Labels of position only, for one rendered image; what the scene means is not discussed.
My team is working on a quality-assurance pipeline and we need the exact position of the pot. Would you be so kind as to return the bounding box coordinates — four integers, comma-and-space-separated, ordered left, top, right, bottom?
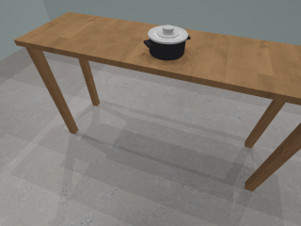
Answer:
143, 36, 191, 61

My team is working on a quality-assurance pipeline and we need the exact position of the lid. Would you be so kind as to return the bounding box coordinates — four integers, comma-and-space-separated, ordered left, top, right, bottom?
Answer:
148, 25, 188, 44

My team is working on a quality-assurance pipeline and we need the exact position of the table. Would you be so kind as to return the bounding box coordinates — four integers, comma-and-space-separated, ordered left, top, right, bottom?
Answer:
14, 12, 301, 192

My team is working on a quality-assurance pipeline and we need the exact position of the knob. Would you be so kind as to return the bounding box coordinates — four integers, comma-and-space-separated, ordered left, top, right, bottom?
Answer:
163, 24, 174, 33

